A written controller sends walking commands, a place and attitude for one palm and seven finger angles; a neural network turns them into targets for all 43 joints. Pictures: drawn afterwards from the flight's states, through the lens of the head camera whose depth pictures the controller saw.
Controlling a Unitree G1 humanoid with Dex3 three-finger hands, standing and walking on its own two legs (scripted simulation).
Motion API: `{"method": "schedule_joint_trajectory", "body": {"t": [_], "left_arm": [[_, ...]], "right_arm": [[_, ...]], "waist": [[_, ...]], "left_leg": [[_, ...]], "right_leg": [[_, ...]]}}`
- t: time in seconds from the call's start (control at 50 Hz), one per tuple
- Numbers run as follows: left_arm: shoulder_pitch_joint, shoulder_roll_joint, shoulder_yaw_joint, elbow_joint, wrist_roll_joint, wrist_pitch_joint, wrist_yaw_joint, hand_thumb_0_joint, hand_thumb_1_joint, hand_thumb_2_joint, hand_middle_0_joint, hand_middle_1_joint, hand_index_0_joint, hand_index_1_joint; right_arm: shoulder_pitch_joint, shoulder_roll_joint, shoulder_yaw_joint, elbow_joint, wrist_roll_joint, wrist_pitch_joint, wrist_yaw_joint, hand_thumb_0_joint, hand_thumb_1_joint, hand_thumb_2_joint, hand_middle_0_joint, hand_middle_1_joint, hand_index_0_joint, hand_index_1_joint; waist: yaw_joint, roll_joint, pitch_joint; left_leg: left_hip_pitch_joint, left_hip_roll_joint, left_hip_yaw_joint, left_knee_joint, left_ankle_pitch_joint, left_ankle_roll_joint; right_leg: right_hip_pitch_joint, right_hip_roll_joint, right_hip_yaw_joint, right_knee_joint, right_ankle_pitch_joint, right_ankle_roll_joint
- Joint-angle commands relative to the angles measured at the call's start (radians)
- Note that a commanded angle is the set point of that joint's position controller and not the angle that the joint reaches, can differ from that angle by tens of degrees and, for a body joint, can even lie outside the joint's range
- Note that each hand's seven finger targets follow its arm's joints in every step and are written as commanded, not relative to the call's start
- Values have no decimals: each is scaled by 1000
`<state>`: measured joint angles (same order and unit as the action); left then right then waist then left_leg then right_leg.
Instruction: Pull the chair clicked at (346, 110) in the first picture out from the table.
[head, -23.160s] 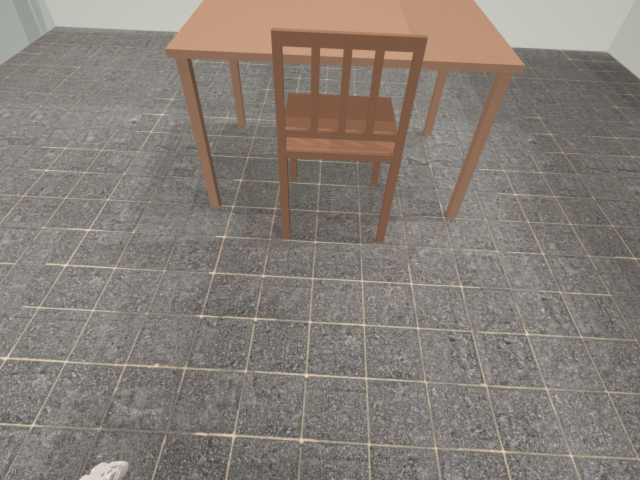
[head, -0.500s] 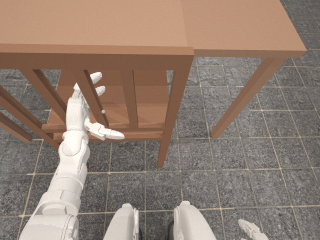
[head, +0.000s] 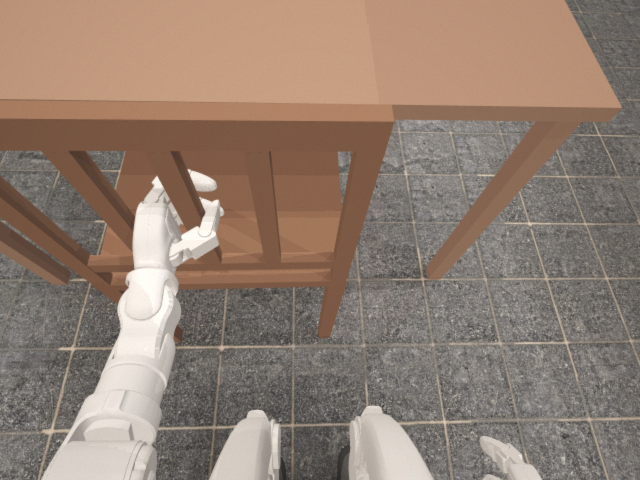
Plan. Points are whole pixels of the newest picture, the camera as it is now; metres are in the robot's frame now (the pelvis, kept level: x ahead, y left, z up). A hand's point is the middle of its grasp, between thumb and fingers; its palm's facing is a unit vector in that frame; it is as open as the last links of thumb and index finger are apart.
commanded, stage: hook a spindle and tug to test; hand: left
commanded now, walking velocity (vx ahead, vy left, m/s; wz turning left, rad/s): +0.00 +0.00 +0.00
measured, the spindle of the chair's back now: (192, 214) +0.44 +0.16 +0.01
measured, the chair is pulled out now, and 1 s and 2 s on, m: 0.00 0.03 0.17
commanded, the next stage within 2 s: step backward, pulling the chair out in 0.62 s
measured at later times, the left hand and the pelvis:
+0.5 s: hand (205, 242) +0.40 +0.14 +0.02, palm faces +0.00 -1.00 -0.02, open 5.4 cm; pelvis +0.01 +0.00 +0.00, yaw +0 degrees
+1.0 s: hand (196, 249) +0.38 +0.15 +0.03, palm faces +0.04 -0.99 -0.12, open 5.6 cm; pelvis +0.02 +0.01 +0.08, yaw +0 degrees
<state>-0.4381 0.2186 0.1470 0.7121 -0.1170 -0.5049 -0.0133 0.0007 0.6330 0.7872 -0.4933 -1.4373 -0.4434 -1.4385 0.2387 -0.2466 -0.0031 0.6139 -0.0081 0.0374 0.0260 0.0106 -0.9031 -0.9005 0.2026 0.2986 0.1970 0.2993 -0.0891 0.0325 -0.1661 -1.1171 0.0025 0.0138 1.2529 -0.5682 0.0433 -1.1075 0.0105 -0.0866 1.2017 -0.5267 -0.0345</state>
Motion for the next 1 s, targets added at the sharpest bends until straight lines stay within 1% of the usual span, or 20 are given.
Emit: {"method": "schedule_joint_trajectory", "body": {"t": [0.0, 0.08, 0.1, 0.22, 0.36, 0.42, 0.52, 0.68, 0.7, 0.72, 0.74, 0.76, 0.78, 0.8, 0.82, 0.84, 0.88, 0.9, 0.94, 0.98], "left_arm": [[-289, 74, -17, -204, 9, -74, -13, 0, 900, 900, -500, -1450, -500, -1450], [-226, 76, -19, -242, 14, -70, -20, 0, 900, 900, -500, -1450, -500, -1450], [-233, 48, -46, -249, 12, -66, -23, 0, 900, 900, -500, -1450, -500, -1450], [-134, 98, 1, -289, -1, -53, -28, 0, 900, 900, -500, -1450, -500, -1450], [-61, 118, 34, -297, -13, -49, -29, 0, 900, 900, -500, -1450, -500, -1450], [-66, 95, 11, -308, -15, -52, -35, 0, 900, 900, -500, -1450, -500, -1450], [10, 83, 3, -347, -24, -39, -40, 0, 900, 900, -500, -1450, -500, -1450], [2, 47, -43, -397, -18, -29, -28, 0, 900, 900, -500, -1450, -500, -1450], [21, -21, -106, -413, -17, -28, -29, 0, 900, 900, -500, -1450, -500, -1450], [-180, 319, 71, -536, 73, 86, 70, 0, 900, 900, -500, -1450, -500, -1450], [-257, 282, 20, -644, 79, 130, 99, 0, 900, 900, -500, -1450, -500, -1450], [-209, 246, 4, -608, 79, 163, 116, 0, 900, 900, -500, -1450, -500, -1450], [-157, 220, -6, -538, 85, 197, 125, 0, 900, 900, -500, -1450, -500, -1450], [-100, 187, -29, -449, 92, 232, 130, 0, 900, 900, -500, -1450, -500, -1450], [-44, 140, -71, -306, 99, 268, 120, 0, 900, 900, -500, -1450, -500, -1450], [-78, 139, -76, -274, 85, 280, 123, 0, 900, 900, -500, -1450, -500, -1450], [-153, 136, -82, -174, 94, 287, 140, 0, 900, 900, -500, -1450, -500, -1450], [-198, 134, -89, -129, 93, 283, 140, 0, 900, 900, -500, -1450, -500, -1450], [-245, 152, -79, -80, 100, 266, 135, 0, 900, 900, -500, -1450, -500, -1450], [-227, 136, -94, -12, 102, 260, 123, 0, 900, 900, -500, -1450, -500, -1450]], "right_arm": [[80, -156, -59, -84, 3, -28, -6, 0, -900, -900, 200, 300, 200, 300], [76, -153, -61, -101, 4, -23, -5, 0, -900, -900, 200, 300, 200, 300], [73, -149, -61, -102, 5, -22, -4, 0, -900, -900, 200, 300, 200, 300], [63, -148, -56, -120, 9, -20, -5, 0, -900, -900, 200, 300, 200, 300], [54, -143, -51, -129, 9, -22, -6, 0, -900, -900, 200, 300, 200, 300], [50, -144, -52, -131, 9, -27, -8, 0, -900, -900, 200, 300, 200, 300], [42, -146, -54, -144, 11, -27, -6, 0, -900, -900, 200, 300, 200, 300], [37, -145, -56, -142, 11, -31, -7, 0, -900, -900, 200, 300, 200, 300], [30, -137, -56, -151, 11, -34, -4, 0, -900, -900, 200, 300, 200, 300], [114, -129, -51, -217, 56, 44, -47, 0, -900, -900, 200, 300, 200, 300], [122, -125, -60, -224, 64, 58, -79, 0, -900, -900, 200, 300, 200, 300], [127, -123, -61, -218, 66, 58, -95, 0, -900, -900, 200, 300, 200, 300], [86, -118, -51, -210, 67, 64, -107, 0, -900, -900, 200, 300, 200, 300], [71, -114, -44, -191, 69, 75, -117, 0, -900, -900, 200, 300, 200, 300], [45, -120, -32, -166, 69, 81, -122, 0, -900, -900, 200, 300, 200, 300], [43, -123, -29, -157, 77, 84, -131, 0, -900, -900, 200, 300, 200, 300], [77, -130, -26, -120, 72, 79, -144, 0, -900, -900, 200, 300, 200, 300], [88, -135, -27, -103, 72, 78, -149, 0, -900, -900, 200, 300, 200, 300], [99, -136, -33, -82, 66, 73, -154, 0, -900, -900, 200, 300, 200, 300], [106, -134, -38, -66, 63, 76, -153, 0, -900, -900, 200, 300, 200, 300]], "waist": [[-30, 25, -436], [-11, 19, -483], [-19, 31, -474], [6, 15, -466], [13, -7, -412], [3, 3, -402], [21, 36, -430], [6, -5, -419], [4, 17, -419], [33, 5, -582], [15, 86, -610], [7, 80, -557], [9, 126, -507], [10, 103, -431], [14, 114, -290], [20, 65, -227], [11, -34, -224], [8, -39, -225], [8, 42, -239], [12, 108, -227]], "left_leg": [[313, 7, -68, -138, 424, -30], [329, 6, -64, -140, 468, -29], [335, 6, -60, -138, 464, -28], [299, 1, -51, -149, 459, -25], [251, 0, -41, -149, 431, -25], [263, 2, -46, -145, 444, -24], [317, 7, -53, -151, 499, -32], [325, 13, -68, -148, 482, -34], [335, 12, -67, -150, 477, -34], [610, 25, -48, -357, 433, -10], [693, 14, -30, -399, 481, -9], [697, 18, -40, -419, 508, -13], [690, 31, -57, -443, 545, -15], [678, 49, -78, -473, 546, -14], [599, 75, -129, -568, 435, -16], [584, 94, -139, -588, 397, 4], [639, 103, -119, -585, 510, 10], [676, 112, -114, -595, 583, 4], [760, 126, -110, -613, 747, -6], [835, 154, -132, -630, 895, -6]], "right_leg": [[230, 2, 54, -125, 355, 5], [271, 0, 57, -118, 399, 5], [264, -1, 58, -125, 399, 6], [325, 0, 66, -129, 423, 3], [340, 0, 71, -131, 426, 6], [312, 0, 66, -124, 425, 6], [295, 0, 56, -117, 428, 2], [267, -1, 47, -114, 395, 7], [258, -1, 44, -116, 383, 6], [646, -62, 141, -315, 447, -3], [723, -68, 153, -372, 594, 4], [717, -76, 142, -376, 655, 7], [672, -83, 141, -375, 663, 8], [658, -81, 131, -387, 637, 15], [616, -76, 115, -418, 476, 13], [637, -73, 119, -440, 442, 24], [710, -88, 133, -490, 613, 43], [727, -99, 141, -508, 695, 50], [746, -110, 142, -529, 792, 45], [744, -104, 141, -544, 765, 39]]}}
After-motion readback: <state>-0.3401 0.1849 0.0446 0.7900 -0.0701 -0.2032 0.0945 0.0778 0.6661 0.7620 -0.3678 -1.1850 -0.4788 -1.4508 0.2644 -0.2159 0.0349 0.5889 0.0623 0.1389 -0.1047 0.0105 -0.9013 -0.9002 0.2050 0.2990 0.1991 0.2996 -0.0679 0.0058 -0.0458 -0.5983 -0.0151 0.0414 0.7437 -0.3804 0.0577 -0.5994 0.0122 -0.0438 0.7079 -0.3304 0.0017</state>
